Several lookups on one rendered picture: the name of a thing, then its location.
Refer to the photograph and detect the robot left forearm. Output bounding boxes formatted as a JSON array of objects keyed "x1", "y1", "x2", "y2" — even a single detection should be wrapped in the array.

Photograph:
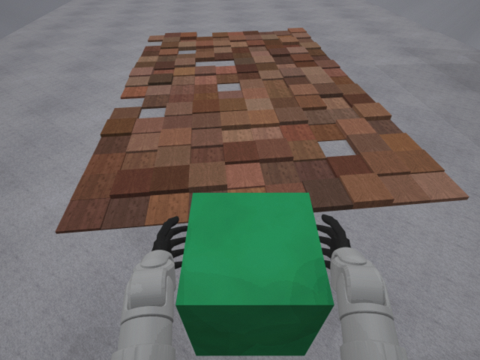
[{"x1": 111, "y1": 250, "x2": 176, "y2": 360}]

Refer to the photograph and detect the carton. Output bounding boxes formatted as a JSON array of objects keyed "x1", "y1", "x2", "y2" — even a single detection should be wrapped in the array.
[{"x1": 175, "y1": 193, "x2": 334, "y2": 356}]

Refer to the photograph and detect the left robot hand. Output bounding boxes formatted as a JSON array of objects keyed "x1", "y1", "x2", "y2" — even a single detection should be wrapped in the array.
[{"x1": 152, "y1": 216, "x2": 188, "y2": 269}]

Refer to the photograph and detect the robot right forearm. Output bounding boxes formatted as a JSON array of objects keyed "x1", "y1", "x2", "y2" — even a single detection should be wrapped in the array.
[{"x1": 330, "y1": 247, "x2": 408, "y2": 360}]

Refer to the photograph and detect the right robot hand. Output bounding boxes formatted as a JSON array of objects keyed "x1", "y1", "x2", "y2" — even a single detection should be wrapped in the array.
[{"x1": 316, "y1": 214, "x2": 351, "y2": 269}]

